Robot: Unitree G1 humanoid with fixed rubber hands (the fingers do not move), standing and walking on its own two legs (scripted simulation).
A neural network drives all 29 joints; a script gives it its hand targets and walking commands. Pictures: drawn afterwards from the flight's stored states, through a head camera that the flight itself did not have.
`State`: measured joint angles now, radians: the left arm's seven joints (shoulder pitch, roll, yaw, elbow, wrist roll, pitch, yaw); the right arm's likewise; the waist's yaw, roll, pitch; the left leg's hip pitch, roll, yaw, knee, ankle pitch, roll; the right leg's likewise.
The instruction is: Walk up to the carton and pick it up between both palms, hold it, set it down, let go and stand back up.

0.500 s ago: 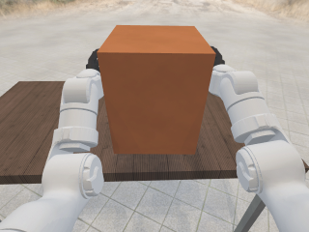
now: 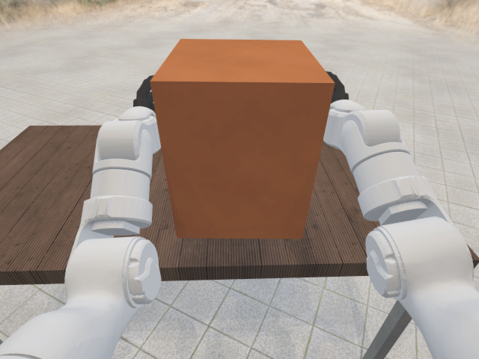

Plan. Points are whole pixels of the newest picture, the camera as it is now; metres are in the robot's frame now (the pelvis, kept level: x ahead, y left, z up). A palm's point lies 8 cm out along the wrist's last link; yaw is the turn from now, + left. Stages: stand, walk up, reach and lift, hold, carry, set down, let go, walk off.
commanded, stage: hold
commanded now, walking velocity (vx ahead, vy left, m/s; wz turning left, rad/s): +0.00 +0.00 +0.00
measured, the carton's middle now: (240, 136) +0.39 +0.02 +0.25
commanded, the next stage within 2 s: none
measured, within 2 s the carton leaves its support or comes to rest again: neither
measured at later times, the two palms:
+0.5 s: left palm (146, 120) +0.38 +0.17 +0.28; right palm (336, 115) +0.39 -0.12 +0.29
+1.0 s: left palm (146, 120) +0.38 +0.17 +0.28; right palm (336, 115) +0.39 -0.12 +0.29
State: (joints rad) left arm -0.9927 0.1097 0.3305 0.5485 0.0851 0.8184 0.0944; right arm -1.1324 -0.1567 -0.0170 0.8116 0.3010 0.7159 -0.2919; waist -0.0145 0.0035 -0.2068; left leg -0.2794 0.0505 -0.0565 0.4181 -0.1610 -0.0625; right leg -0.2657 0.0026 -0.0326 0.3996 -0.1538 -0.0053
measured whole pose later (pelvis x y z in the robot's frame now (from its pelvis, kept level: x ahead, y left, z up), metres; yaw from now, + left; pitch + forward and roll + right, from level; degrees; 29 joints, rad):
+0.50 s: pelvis +0.00 +0.00 +0.00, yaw +0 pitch +1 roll -1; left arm -0.99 0.11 0.33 0.55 0.09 0.82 0.09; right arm -1.13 -0.16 -0.02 0.81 0.30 0.72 -0.29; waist -0.01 0.00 -0.21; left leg -0.28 0.05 -0.06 0.42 -0.16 -0.06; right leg -0.27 0.00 -0.03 0.40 -0.15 -0.01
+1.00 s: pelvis +0.00 +0.00 +0.00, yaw +0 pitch +1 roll -1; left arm -0.99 0.11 0.33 0.55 0.09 0.82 0.09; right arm -1.13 -0.16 -0.01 0.81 0.30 0.72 -0.29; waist -0.01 0.00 -0.21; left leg -0.28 0.05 -0.06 0.42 -0.16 -0.06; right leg -0.26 0.00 -0.03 0.40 -0.15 -0.01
